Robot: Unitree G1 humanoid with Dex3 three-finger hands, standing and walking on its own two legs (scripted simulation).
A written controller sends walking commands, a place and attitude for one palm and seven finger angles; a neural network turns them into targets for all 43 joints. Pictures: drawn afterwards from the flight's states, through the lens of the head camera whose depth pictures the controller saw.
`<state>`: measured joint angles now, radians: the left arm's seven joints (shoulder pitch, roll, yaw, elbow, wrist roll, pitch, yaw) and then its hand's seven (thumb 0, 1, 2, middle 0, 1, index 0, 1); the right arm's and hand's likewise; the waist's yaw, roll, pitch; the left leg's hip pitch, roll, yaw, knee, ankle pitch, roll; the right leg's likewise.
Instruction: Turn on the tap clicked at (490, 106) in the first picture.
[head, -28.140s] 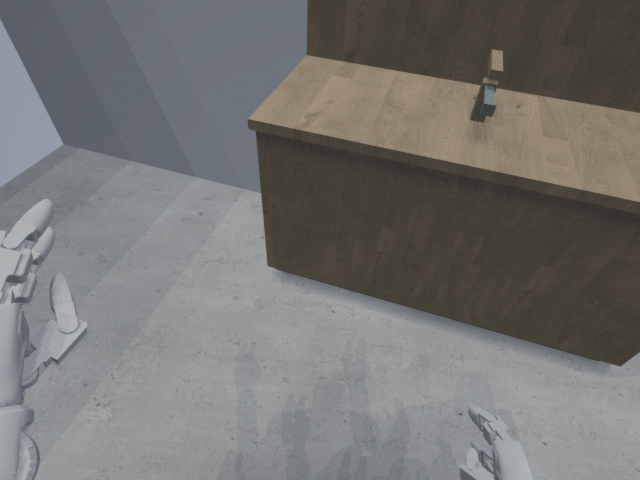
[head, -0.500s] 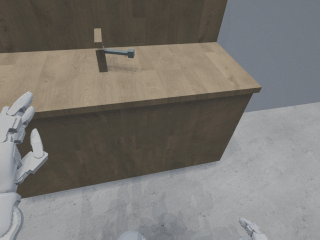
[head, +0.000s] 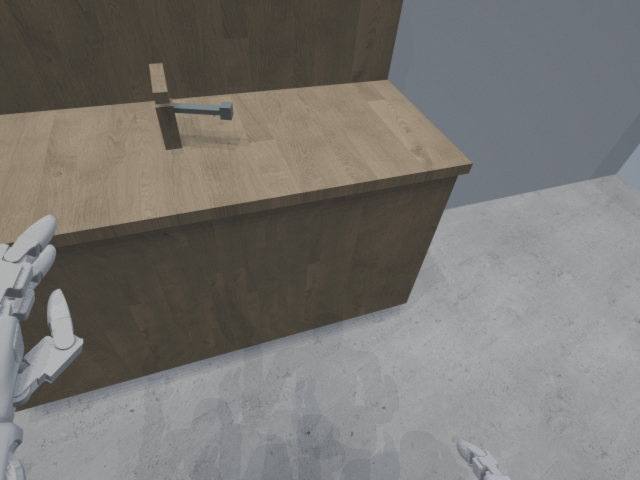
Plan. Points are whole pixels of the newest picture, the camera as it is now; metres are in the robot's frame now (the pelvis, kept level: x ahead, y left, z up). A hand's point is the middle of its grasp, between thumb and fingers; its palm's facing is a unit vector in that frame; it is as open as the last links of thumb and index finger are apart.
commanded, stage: stop stepping back and stand still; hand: left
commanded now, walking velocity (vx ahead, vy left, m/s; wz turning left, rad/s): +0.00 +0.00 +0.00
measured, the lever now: (226, 110) +0.83 +0.22 +0.05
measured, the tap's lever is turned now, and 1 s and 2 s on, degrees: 71 71 71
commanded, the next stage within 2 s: stand and check the lever's angle in 0.58 s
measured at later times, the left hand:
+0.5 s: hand (83, 304) +0.23 +0.23 +0.18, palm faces +0.46 -0.83 -0.32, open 7.4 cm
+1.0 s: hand (78, 309) +0.24 +0.24 +0.16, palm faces +0.43 -0.84 -0.34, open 7.4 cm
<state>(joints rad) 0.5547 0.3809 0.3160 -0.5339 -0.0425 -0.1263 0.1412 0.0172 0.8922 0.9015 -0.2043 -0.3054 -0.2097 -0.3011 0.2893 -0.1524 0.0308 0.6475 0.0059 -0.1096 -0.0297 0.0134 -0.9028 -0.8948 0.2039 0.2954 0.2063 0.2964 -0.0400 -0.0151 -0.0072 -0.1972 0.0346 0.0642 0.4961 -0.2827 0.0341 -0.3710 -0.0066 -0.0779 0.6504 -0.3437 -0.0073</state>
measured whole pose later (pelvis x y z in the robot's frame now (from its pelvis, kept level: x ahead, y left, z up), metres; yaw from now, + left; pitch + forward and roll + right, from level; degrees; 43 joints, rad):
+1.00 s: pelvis +0.03 -0.01 +0.00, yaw +1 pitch -2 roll -1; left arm 0.48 0.35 0.31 -0.47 -0.07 -0.15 0.17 0.02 0.89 0.90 -0.21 -0.31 -0.21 -0.30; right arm 0.19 -0.22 0.00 0.60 0.01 -0.07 -0.07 0.01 -0.91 -0.90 0.20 0.29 0.20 0.30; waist 0.01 0.01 0.02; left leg -0.20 0.03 0.04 0.47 -0.24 0.01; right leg -0.17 -0.02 -0.08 0.41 -0.21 0.00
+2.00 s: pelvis +0.03 +0.01 +0.00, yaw +1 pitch -1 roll -1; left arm 0.46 0.33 0.30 -0.45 -0.06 -0.15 0.17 0.02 0.89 0.90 -0.21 -0.31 -0.21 -0.30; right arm 0.18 -0.20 0.02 0.61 0.00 -0.08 -0.07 0.01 -0.91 -0.89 0.20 0.29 0.20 0.30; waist 0.02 0.01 0.02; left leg -0.19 0.01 0.05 0.45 -0.23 0.03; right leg -0.16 -0.03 -0.07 0.38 -0.19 0.02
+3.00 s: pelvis +0.03 +0.00 +0.00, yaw +1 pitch -1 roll -1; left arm 0.47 0.33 0.29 -0.45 -0.06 -0.14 0.17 0.02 0.89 0.90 -0.21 -0.31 -0.21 -0.30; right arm 0.18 -0.21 0.02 0.61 0.00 -0.07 -0.07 0.01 -0.90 -0.89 0.20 0.29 0.20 0.30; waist 0.02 0.01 0.02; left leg -0.19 0.02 0.05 0.44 -0.23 0.02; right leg -0.16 -0.02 -0.07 0.37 -0.19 0.01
